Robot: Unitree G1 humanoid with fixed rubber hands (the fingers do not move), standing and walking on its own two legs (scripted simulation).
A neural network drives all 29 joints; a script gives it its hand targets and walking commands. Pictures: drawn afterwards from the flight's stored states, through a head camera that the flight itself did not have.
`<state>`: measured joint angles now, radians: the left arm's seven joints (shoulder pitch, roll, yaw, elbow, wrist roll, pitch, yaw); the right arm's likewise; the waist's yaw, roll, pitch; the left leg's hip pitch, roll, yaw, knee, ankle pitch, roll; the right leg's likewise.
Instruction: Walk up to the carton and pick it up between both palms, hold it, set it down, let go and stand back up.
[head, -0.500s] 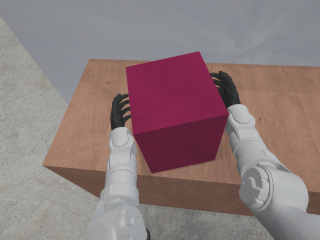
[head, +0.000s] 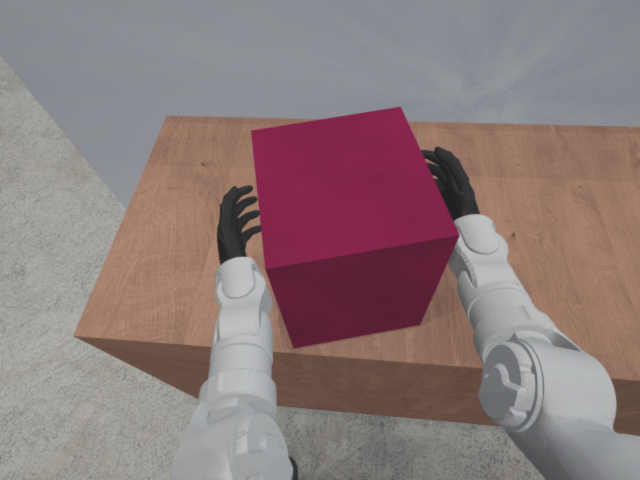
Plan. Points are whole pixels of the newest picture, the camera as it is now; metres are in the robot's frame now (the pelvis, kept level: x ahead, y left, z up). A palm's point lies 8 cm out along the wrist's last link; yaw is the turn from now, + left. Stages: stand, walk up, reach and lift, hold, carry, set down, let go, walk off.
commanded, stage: set down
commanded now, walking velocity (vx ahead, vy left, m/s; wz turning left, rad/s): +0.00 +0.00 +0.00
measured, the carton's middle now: (343, 236) +0.43 +0.07 -0.01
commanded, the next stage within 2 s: none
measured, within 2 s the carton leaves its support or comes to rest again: neither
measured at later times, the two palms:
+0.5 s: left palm (236, 256) +0.36 +0.20 +0.01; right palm (454, 213) +0.45 -0.08 +0.03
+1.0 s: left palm (212, 271) +0.34 +0.24 -0.01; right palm (455, 208) +0.49 -0.09 +0.00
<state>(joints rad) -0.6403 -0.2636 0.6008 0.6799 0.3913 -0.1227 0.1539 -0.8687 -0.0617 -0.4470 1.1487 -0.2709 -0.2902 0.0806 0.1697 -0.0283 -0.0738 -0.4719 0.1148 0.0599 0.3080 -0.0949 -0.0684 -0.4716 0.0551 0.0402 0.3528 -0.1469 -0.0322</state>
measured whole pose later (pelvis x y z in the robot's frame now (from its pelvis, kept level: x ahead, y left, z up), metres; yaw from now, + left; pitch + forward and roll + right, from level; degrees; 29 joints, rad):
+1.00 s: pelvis -0.01 +0.01 -0.02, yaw +1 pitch +27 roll -2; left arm -0.68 -0.04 0.23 1.00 -0.07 -0.24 0.20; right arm -0.99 -0.35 0.16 1.35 0.27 -0.30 0.04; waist 0.28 0.06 -0.22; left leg -0.82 0.13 0.02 0.51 -0.15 -0.07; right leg -0.77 0.06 0.01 0.48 -0.17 -0.03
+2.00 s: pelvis -0.03 -0.02 -0.01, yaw +3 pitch +10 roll +0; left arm -0.15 0.00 0.03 0.44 -0.06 -0.10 0.26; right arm -0.39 -0.41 0.18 0.99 0.43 -0.40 0.19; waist 0.14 -0.03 -0.04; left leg -0.52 0.12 -0.01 0.49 -0.14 -0.09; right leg -0.50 0.06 -0.02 0.55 -0.22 -0.06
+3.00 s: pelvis +0.00 -0.01 +0.00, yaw +2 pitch -2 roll +2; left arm 0.34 -0.04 0.00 0.19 0.01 -0.06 0.24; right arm 0.22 -0.41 0.11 0.54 0.34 -0.37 0.20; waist 0.07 0.00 0.02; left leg -0.16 0.09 0.04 0.36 -0.16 -0.07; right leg -0.19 0.03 0.02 0.49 -0.27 -0.05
